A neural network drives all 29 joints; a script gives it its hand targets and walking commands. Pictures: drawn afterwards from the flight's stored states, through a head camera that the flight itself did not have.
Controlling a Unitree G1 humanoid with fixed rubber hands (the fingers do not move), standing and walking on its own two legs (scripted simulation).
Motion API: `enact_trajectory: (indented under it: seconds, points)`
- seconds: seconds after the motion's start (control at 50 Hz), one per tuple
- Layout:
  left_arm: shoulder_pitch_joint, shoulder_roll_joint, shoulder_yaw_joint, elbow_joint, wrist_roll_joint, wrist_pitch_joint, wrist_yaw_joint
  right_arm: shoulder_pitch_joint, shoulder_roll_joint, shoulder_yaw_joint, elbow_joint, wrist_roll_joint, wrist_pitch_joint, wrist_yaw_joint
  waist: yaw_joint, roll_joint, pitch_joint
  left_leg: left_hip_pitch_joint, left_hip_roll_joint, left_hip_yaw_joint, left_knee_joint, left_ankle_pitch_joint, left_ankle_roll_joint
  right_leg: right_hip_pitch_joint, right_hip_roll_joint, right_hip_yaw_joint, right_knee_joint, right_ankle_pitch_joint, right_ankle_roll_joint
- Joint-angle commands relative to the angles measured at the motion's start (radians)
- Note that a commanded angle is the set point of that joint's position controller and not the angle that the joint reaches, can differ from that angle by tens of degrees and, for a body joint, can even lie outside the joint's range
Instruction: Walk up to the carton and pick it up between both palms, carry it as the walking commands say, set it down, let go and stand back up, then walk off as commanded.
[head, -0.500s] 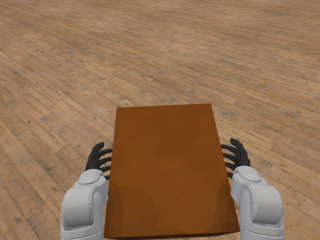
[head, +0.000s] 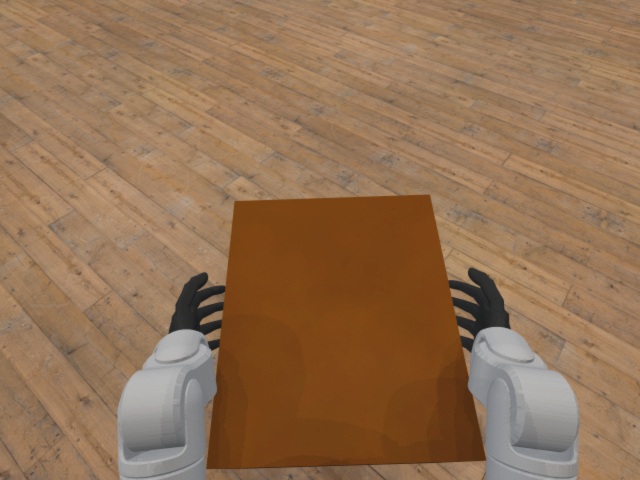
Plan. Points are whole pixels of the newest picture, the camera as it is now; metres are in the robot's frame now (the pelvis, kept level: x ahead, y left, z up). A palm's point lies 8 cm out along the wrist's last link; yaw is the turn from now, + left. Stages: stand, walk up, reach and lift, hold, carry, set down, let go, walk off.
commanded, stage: carry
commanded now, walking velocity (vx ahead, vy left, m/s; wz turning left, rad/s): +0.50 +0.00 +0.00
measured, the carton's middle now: (336, 336) +0.29 +0.00 +0.00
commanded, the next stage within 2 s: none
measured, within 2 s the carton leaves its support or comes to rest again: neither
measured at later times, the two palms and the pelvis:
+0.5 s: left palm (239, 160) +0.53 +0.14 +0.10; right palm (446, 147) +0.57 -0.17 +0.09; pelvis +0.30 -0.04 +0.01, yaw +4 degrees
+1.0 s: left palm (265, 56) +0.87 +0.14 +0.09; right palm (421, 56) +0.87 -0.18 +0.10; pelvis +0.62 -0.02 +0.00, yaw +1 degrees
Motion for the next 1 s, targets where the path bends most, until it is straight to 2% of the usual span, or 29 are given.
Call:
enact_trajectory:
  seconds: [0.0,0.06,0.1,0.14,0.18,0.2,0.22,0.24,0.26,0.28,0.3,0.32,0.34,0.4,0.46,0.52,0.58,0.6,0.62,0.64,0.66,0.68,0.72,0.74,0.76,0.8,0.9,0.94,0.98]
  points:
    - [-0.454,-0.958,-0.733,-0.121,-0.407,-0.054,-0.276,-0.417,0.981,0.678,-0.111,0.405,-0.017,0.263,-0.014,0.112,-0.21,0.373,0.305,-0.342,-0.213,0.237,0.094,-0.221,-0.042,0.013,-0.162,0.053,0.01]
    - [-0.412,-0.94,-0.722,-0.132,-0.374,-0.07,-0.253,-0.414,0.954,0.694,-0.135,0.431,-0.017,0.279,-0.011,0.173,-0.212,0.286,0.227,-0.193,-0.215,0.315,0.041,-0.067,0.025,-0.084,-0.34,0.241,0.005]
    - [-0.389,-0.914,-0.717,-0.137,-0.363,-0.064,-0.242,-0.386,0.928,0.694,-0.133,0.431,-0.011,0.281,-0.013,0.204,-0.206,0.275,0.2,-0.135,-0.197,0.342,0.012,-0.008,0.06,-0.123,-0.419,0.311,-0.001]
    - [-0.377,-0.882,-0.708,-0.131,-0.362,-0.053,-0.239,-0.361,0.898,0.69,-0.124,0.415,-0.001,0.277,-0.012,0.202,-0.198,0.277,0.193,-0.095,-0.132,0.355,-0.011,0.05,0.078,-0.151,-0.491,0.338,-0.006]
    - [-0.383,-0.866,-0.704,-0.116,-0.369,-0.041,-0.241,-0.35,0.871,0.679,-0.109,0.396,0.009,0.269,0.006,0.154,-0.232,0.179,0.166,-0.015,0.043,0.354,-0.063,0.295,0.093,-0.188,-0.602,0.393,-0.018]
    - [-0.373,-0.854,-0.696,-0.095,-0.37,-0.033,-0.241,-0.353,0.852,0.67,-0.097,0.389,0.017,0.266,0.024,0.106,-0.279,0.055,0.143,0.008,0.191,0.305,-0.097,0.493,0.043,-0.113,-0.6,0.345,-0.041]
    - [-0.353,-0.831,-0.687,-0.08,-0.364,-0.026,-0.241,-0.364,0.826,0.671,-0.099,0.387,0.029,0.264,0.044,-0.086,-0.322,-0.14,0.077,0.013,0.456,0.093,-0.127,0.639,-0.161,0.212,-0.68,0.191,-0.124]
    - [-0.341,-0.834,-0.688,-0.069,-0.368,-0.027,-0.24,-0.382,0.814,0.695,-0.129,0.392,0.034,0.261,0.046,-0.297,-0.332,-0.398,-0.033,-0.046,0.67,-0.301,-0.125,0.748,-0.35,0.591,-0.785,0.196,-0.257]
    - [-0.384,-0.855,-0.704,-0.087,-0.392,-0.029,-0.248,-0.391,0.855,0.698,-0.109,0.395,0.03,0.258,0.03,-0.203,-0.324,-0.445,0.039,-0.173,0.775,-0.307,-0.097,0.701,-0.386,0.558,-0.777,0.262,-0.272]
    - [-0.408,-0.897,-0.708,-0.091,-0.398,-0.034,-0.256,-0.41,0.897,0.702,-0.106,0.4,0.025,0.261,0.028,-0.108,-0.305,-0.428,0.074,-0.211,0.766,-0.245,-0.086,0.645,-0.347,0.457,-0.766,0.358,-0.249]
    - [-0.424,-0.934,-0.712,-0.094,-0.404,-0.038,-0.264,-0.411,0.926,0.696,-0.083,0.396,0.021,0.266,0.027,-0.041,-0.273,-0.398,0.114,-0.229,0.684,-0.167,-0.094,0.579,-0.315,0.35,-0.783,0.381,-0.22]
    - [-0.436,-0.967,-0.716,-0.106,-0.414,-0.043,-0.27,-0.403,0.953,0.686,-0.067,0.396,0.015,0.27,0.032,-0.035,-0.253,-0.368,0.119,-0.211,0.595,-0.132,-0.108,0.549,-0.277,0.256,-0.786,0.423,-0.202]
    - [-0.449,-0.989,-0.725,-0.123,-0.428,-0.053,-0.278,-0.4,0.982,0.686,-0.068,0.396,0.001,0.271,0.031,-0.058,-0.249,-0.337,0.101,-0.179,0.541,-0.11,-0.12,0.541,-0.246,0.187,-0.784,0.473,-0.187]
    - [-0.45,-0.977,-0.746,-0.144,-0.449,-0.07,-0.295,-0.382,1.001,0.692,-0.073,0.375,-0.025,0.256,0.031,-0.106,-0.233,-0.344,0.061,-0.117,0.383,-0.057,-0.125,0.562,-0.233,0.113,-0.805,0.555,-0.191]
    - [-0.437,-0.93,-0.743,-0.155,-0.455,-0.07,-0.3,-0.363,0.98,0.691,-0.082,0.361,-0.029,0.243,0.034,-0.134,-0.214,-0.295,0.042,-0.073,0.252,0.068,-0.115,0.544,-0.189,0.014,-0.798,0.591,-0.156]
    - [-0.423,-0.891,-0.731,-0.147,-0.444,-0.06,-0.298,-0.359,0.952,0.692,-0.088,0.354,-0.018,0.238,0.039,-0.15,-0.171,-0.238,0.018,-0.025,0.148,0.135,-0.105,0.511,-0.161,-0.052,-0.773,0.621,-0.134]
    - [-0.422,-0.866,-0.727,-0.141,-0.433,-0.051,-0.292,-0.37,0.935,0.687,-0.083,0.361,-0.006,0.239,0.036,-0.129,-0.18,-0.085,-0.017,0.029,0.034,0.162,-0.092,0.474,-0.141,-0.103,-0.662,0.695,-0.104]
    - [-0.428,-0.863,-0.728,-0.142,-0.427,-0.045,-0.289,-0.344,0.93,0.679,-0.061,0.363,-0.003,0.239,0.019,-0.077,-0.233,0.083,-0.046,0.05,-0.01,0.156,-0.074,0.418,-0.107,-0.145,-0.533,0.744,-0.077]
    - [-0.441,-0.849,-0.725,-0.138,-0.418,-0.037,-0.287,-0.333,0.925,0.67,-0.044,0.364,0.001,0.241,-0.001,-0.06,-0.291,0.281,-0.002,0.001,0.007,0.11,-0.043,0.284,-0.09,-0.162,-0.415,0.682,-0.046]
    - [-0.456,-0.834,-0.718,-0.133,-0.412,-0.028,-0.284,-0.314,0.903,0.655,-0.027,0.355,0.005,0.24,-0.025,0.059,-0.349,0.45,0.175,-0.275,-0.028,0.012,0.021,0.106,-0.039,-0.165,-0.179,0.451,-0.011]
    - [-0.428,-0.84,-0.717,-0.132,-0.413,-0.022,-0.286,-0.321,0.882,0.651,-0.023,0.359,0.005,0.24,-0.02,0.293,-0.396,0.61,0.441,-0.761,-0.121,0.045,0.172,-0.17,0.096,-0.101,0.103,-0.041,0.025]
    - [-0.428,-0.852,-0.718,-0.12,-0.417,-0.028,-0.289,-0.355,0.896,0.661,-0.064,0.381,-0.003,0.244,-0.017,0.209,-0.36,0.589,0.436,-0.713,-0.127,0.095,0.2,-0.258,0.057,0.039,0.181,-0.101,0.006]
    - [-0.469,-0.925,-0.741,-0.112,-0.438,-0.032,-0.298,-0.361,0.965,0.654,-0.046,0.375,-0.007,0.252,-0.017,0.102,-0.305,0.453,0.373,-0.528,-0.139,0.183,0.16,-0.248,-0.027,0.101,0.127,-0.018,-0.007]
    - [-0.469,-0.957,-0.738,-0.11,-0.431,-0.04,-0.298,-0.379,0.996,0.669,-0.06,0.389,-0.014,0.259,-0.014,0.089,-0.269,0.397,0.34,-0.449,-0.167,0.182,0.126,-0.227,-0.054,0.094,0.023,0.013,0.001]
    - [-0.462,-0.972,-0.735,-0.107,-0.42,-0.048,-0.295,-0.386,1.011,0.679,-0.066,0.396,-0.019,0.267,-0.013,0.1,-0.255,0.358,0.315,-0.39,-0.191,0.184,0.107,-0.188,-0.05,0.068,-0.062,0.029,0.007]
    - [-0.45,-0.976,-0.725,-0.114,-0.399,-0.07,-0.284,-0.407,1.011,0.698,-0.09,0.416,-0.03,0.279,-0.011,0.123,-0.249,0.323,0.296,-0.327,-0.205,0.183,0.098,-0.138,-0.029,0.022,-0.194,0.051,0.013]
    - [-0.406,-0.923,-0.712,-0.133,-0.369,-0.077,-0.259,-0.391,0.945,0.707,-0.119,0.429,-0.025,0.29,-0.012,0.182,-0.227,0.24,0.219,-0.155,-0.191,0.252,0.025,0.01,0.042,-0.094,-0.425,0.303,0.004]
    - [-0.394,-0.895,-0.707,-0.124,-0.369,-0.065,-0.256,-0.368,0.916,0.701,-0.11,0.412,-0.015,0.285,-0.009,0.171,-0.218,0.251,0.2,-0.105,-0.131,0.283,-0.004,0.066,0.056,-0.124,-0.503,0.349,0.0]
    - [-0.392,-0.872,-0.701,-0.102,-0.375,-0.051,-0.257,-0.352,0.889,0.684,-0.089,0.389,-0.004,0.275,0.006,0.132,-0.23,0.182,0.167,-0.033,0.004,0.233,-0.056,0.258,0.061,-0.158,-0.604,0.391,-0.008]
